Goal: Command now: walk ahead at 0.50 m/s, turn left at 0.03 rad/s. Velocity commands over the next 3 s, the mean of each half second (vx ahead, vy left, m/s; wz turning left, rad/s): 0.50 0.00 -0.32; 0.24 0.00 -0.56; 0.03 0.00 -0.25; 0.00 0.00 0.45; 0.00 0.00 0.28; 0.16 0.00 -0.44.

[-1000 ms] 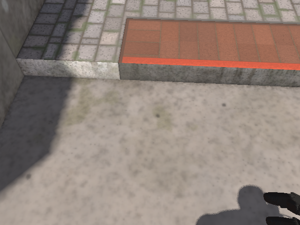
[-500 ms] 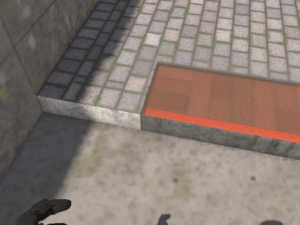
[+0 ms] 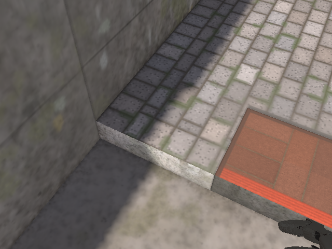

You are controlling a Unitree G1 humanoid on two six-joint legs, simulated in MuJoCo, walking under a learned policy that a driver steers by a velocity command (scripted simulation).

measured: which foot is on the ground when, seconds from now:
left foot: down 0.00-0.46, up 0.48-0.96, down 0.98-1.00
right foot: up 0.00-0.44, down 0.46-0.98, up 1.00-1.00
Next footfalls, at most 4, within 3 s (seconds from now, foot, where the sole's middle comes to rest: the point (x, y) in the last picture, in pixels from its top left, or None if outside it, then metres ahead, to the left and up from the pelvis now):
0.46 right None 0.39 -0.14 -0.76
0.98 left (196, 214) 0.59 -0.05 -0.76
1.44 right None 0.41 -0.21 -0.76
1.82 left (169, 233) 0.50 0.05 -0.76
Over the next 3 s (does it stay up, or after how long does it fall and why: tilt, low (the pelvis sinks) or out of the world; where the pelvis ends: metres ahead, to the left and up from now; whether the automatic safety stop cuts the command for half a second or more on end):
stays up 0.46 -0.09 0.01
